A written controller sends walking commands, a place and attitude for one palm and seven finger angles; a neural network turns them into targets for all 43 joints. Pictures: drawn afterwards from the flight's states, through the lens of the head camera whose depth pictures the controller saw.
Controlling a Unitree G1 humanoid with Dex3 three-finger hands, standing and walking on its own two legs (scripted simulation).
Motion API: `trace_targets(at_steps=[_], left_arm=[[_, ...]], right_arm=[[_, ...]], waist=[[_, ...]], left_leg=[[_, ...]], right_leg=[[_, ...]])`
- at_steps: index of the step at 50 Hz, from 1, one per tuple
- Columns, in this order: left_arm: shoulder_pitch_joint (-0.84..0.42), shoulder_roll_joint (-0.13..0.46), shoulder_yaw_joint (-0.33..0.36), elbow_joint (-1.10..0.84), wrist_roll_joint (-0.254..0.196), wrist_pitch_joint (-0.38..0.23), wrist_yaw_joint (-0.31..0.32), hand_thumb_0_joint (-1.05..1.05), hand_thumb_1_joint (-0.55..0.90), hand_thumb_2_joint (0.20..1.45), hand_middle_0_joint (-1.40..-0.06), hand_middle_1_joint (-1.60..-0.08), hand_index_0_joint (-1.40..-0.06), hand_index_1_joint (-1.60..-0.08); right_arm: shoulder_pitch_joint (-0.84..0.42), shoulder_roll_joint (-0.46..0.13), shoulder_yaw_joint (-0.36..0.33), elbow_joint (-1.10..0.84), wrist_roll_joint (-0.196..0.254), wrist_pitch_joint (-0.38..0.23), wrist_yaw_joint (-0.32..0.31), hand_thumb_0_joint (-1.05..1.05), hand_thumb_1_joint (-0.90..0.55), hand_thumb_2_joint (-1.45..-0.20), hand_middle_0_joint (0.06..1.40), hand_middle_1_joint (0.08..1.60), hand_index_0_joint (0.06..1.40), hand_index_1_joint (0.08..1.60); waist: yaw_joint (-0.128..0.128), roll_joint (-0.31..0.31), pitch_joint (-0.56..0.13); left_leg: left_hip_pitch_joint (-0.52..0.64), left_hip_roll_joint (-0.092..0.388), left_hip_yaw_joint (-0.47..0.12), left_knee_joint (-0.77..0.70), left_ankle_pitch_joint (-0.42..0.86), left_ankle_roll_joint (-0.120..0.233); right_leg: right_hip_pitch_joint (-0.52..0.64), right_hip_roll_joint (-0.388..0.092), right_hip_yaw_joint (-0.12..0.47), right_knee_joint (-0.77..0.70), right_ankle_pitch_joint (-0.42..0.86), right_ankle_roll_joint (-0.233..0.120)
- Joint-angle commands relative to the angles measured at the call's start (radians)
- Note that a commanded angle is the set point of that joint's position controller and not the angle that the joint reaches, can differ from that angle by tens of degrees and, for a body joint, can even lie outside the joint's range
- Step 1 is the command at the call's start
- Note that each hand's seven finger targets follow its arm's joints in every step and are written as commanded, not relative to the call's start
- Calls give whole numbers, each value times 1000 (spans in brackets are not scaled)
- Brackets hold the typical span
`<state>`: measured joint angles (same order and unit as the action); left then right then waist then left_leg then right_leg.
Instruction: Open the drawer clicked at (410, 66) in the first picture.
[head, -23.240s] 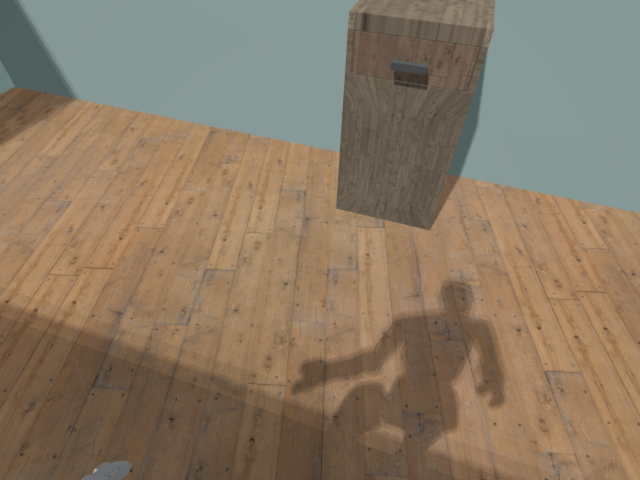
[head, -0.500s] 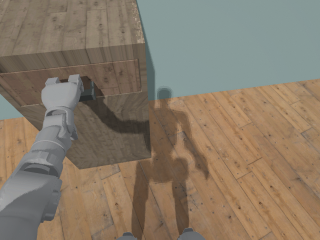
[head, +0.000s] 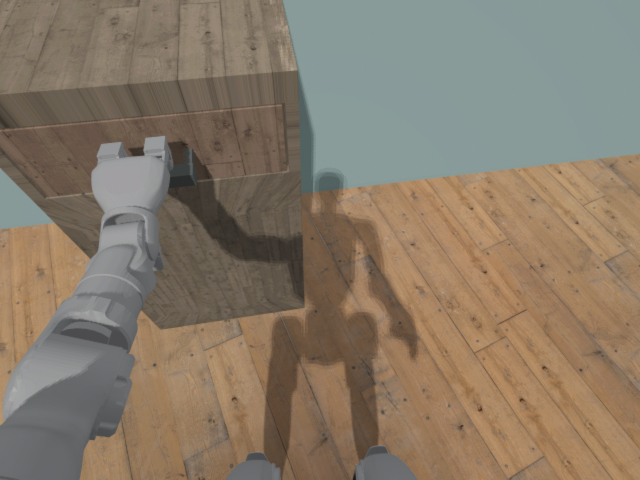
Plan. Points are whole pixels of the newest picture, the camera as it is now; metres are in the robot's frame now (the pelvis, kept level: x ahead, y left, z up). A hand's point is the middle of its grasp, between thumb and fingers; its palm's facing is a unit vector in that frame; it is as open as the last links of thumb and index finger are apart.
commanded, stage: lower the fingers behind the handle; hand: left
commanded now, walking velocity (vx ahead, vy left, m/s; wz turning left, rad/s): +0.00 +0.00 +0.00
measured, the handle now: (156, 168) +0.56 +0.24 +0.01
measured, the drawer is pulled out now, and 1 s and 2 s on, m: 0.00 0.00 0.00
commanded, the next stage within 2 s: lift the fingers back up to retry in 0.02 s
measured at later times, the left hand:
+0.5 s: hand (149, 201) +0.48 +0.22 +0.03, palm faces -0.03 -0.02 -1.00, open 14.0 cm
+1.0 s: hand (140, 197) +0.46 +0.22 +0.06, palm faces -0.06 -0.03 -1.00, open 13.8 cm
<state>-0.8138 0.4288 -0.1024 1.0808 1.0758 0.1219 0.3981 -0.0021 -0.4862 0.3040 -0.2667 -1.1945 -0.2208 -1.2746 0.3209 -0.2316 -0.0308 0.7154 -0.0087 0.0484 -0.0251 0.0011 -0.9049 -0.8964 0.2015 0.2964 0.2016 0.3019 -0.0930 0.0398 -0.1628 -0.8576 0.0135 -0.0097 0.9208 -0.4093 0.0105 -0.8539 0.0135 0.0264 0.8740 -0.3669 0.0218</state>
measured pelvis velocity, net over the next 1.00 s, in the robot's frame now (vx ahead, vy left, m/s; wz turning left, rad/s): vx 0.04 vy -0.01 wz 0.01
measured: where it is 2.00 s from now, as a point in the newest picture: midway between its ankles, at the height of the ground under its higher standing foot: outside the picture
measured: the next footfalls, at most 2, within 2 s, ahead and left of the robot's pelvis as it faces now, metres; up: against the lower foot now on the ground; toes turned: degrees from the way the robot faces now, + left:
none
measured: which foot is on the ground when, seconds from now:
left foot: down 0.00-1.00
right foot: down 0.00-1.00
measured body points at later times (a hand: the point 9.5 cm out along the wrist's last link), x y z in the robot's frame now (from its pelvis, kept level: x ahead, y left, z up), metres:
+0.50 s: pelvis +0.02 +0.00 +0.01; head +0.10 -0.01 +0.46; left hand +0.47 +0.22 +0.09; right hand +0.06 -0.27 -0.12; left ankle +0.01 +0.11 -0.69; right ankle +0.02 -0.14 -0.69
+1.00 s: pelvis +0.04 -0.01 +0.03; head +0.10 -0.02 +0.48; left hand +0.46 +0.22 +0.12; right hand +0.14 -0.28 -0.09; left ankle +0.01 +0.11 -0.69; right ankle +0.02 -0.14 -0.69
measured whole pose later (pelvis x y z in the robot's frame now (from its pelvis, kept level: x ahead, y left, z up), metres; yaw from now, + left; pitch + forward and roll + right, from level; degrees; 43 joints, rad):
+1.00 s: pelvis +0.04 -0.01 +0.03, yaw +1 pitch +13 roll -1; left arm -0.59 0.42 -0.09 0.80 1.05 0.02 0.24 0.00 -0.49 0.30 -0.32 -1.20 -0.32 -1.20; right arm 0.25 -0.25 -0.05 0.68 0.01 0.07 -0.05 0.00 -0.90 -0.90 0.20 0.30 0.20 0.30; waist -0.04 0.04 -0.11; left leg -0.54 0.02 -0.02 0.69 -0.37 -0.01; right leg -0.55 0.01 0.02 0.67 -0.35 0.00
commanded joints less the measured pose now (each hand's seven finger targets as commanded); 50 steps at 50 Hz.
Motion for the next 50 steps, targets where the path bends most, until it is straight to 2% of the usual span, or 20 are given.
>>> trace_targets(at_steps=[1,3,6,9,13,15,17,18,25,28,29,30,34,36,38,39,41,44,47,50], left_arm=[[-204,124,12,-56,7,-47,-54,0,-500,300,-300,-1200,-300,-1200],[-226,100,-2,-73,9,-67,-54,0,-500,300,-300,-1200,-300,-1200],[-205,88,-6,-89,17,-82,-42,0,-500,300,-300,-1200,-300,-1200],[-280,101,9,-174,11,-86,-19,0,-500,300,-300,-1200,-300,-1200],[-343,179,61,-223,2,-67,-3,0,-500,300,-300,-1200,-300,-1200],[-319,202,81,-222,3,-62,1,0,-500,300,-300,-1200,-300,-1200],[-346,176,57,-258,-6,-64,0,0,-500,300,-300,-1200,-300,-1200],[-362,206,78,-266,-5,-67,-1,0,-500,300,-300,-1200,-300,-1200],[-288,235,121,-374,-4,-100,5,0,-500,300,-300,-1200,-300,-1200],[-262,252,141,-370,-4,-80,11,0,-500,300,-300,-1200,-300,-1200],[-250,227,120,-365,-1,-71,13,0,-500,300,-300,-1200,-300,-1200],[-236,243,139,-382,-4,-61,14,0,-500,300,-300,-1200,-300,-1200],[-197,195,96,-448,-16,-19,-10,0,-500,300,-300,-1200,-300,-1200],[-181,208,100,-444,-26,3,-36,0,-500,300,-300,-1200,-300,-1200],[-168,188,81,-431,-37,14,-68,0,-500,300,-300,-1200,-300,-1200],[-130,152,49,-389,-36,20,-85,0,-500,300,-300,-1200,-300,-1200],[-147,185,60,-366,-28,9,-113,0,-500,300,-300,-1200,-300,-1200],[-214,184,48,-430,-22,-49,-136,0,-500,300,-300,-1200,-300,-1200],[-222,236,103,-515,-13,-126,-123,0,-500,300,-300,-1200,-300,-1200],[-188,250,143,-517,-4,-164,-80,0,-500,300,-300,-1200,-300,-1200]], right_arm=[[113,-167,-56,-76,2,-24,-29,0,-900,-900,200,300,200,300],[122,-164,-62,-71,1,-30,-24,0,-900,-900,200,300,200,300],[123,-163,-64,-72,1,-36,-24,0,-900,-900,200,300,200,300],[133,-160,-75,-68,-2,-38,-19,0,-900,-900,200,300,200,300],[129,-166,-75,-59,3,-32,-21,0,-900,-900,200,300,200,300],[124,-164,-74,-56,6,-28,-22,0,-900,-900,200,300,200,300],[113,-158,-73,-61,9,-30,-25,0,-900,-900,200,300,200,300],[111,-161,-73,-56,7,-30,-27,0,-900,-900,200,300,200,300],[90,-156,-75,-67,7,-33,-27,0,-900,-900,200,300,200,300],[78,-158,-74,-70,9,-27,-21,0,-900,-900,200,300,200,300],[72,-156,-73,-71,11,-26,-19,0,-900,-900,200,300,200,300],[66,-157,-75,-75,13,-25,-15,0,-900,-900,200,300,200,300],[40,-154,-79,-92,18,-19,-11,0,-900,-900,200,300,200,300],[26,-161,-75,-93,22,-12,-13,0,-900,-900,200,300,200,300],[15,-165,-73,-101,26,-5,-16,0,-900,-900,200,300,200,300],[6,-162,-68,-103,28,-3,-19,0,-900,-900,200,300,200,300],[-3,-167,-61,-102,28,5,-29,0,-900,-900,200,300,200,300],[-6,-158,-64,-113,24,4,-39,0,-900,-900,200,300,200,300],[-1,-148,-70,-121,14,-4,-46,0,-900,-900,200,300,200,300],[3,-142,-76,-114,12,-13,-42,0,-900,-900,200,300,200,300]], waist=[[-20,-65,-246],[-29,-46,-232],[-19,-48,-244],[-22,-9,-337],[-20,0,-373],[-7,9,-375],[-15,18,-363],[-17,10,-363],[26,76,-398],[33,39,-375],[29,28,-353],[43,33,-362],[42,28,-392],[39,-25,-360],[32,-48,-316],[31,-63,-258],[28,-85,-221],[25,-42,-245],[45,18,-329],[53,10,-327]], left_leg=[[187,-29,25,-119,150,32],[196,-24,16,-117,148,29],[193,-22,15,-104,159,27],[269,-18,12,-107,216,26],[303,-22,10,-128,244,25],[323,-23,15,-141,264,25],[345,-26,20,-154,272,27],[350,-25,17,-158,285,28],[454,-24,21,-183,451,21],[437,-27,25,-198,485,20],[439,-26,29,-206,487,22],[447,-26,30,-214,502,20],[505,-26,38,-228,592,24],[498,-29,42,-246,566,27],[485,-32,44,-264,531,28],[470,-36,48,-274,492,30],[459,-39,49,-288,439,32],[489,-43,51,-285,431,35],[524,-44,47,-263,497,31],[510,-43,43,-245,517,27]], right_leg=[[140,38,-64,-119,115,-50],[108,40,-68,-115,102,-55],[94,40,-68,-101,104,-55],[130,41,-65,-103,145,-55],[192,43,-60,-125,176,-54],[221,43,-60,-136,196,-53],[243,43,-58,-158,210,-51],[260,44,-58,-162,223,-51],[336,48,-64,-172,345,-56],[388,46,-65,-184,389,-56],[387,47,-67,-190,396,-54],[406,46,-67,-191,407,-55],[469,43,-64,-214,490,-51],[497,42,-64,-233,500,-47],[509,39,-62,-251,491,-48],[491,39,-68,-260,465,-46],[483,34,-61,-275,433,-44],[486,28,-51,-276,423,-47],[503,27,-43,-249,468,-51],[487,31,-47,-233,475,-52]])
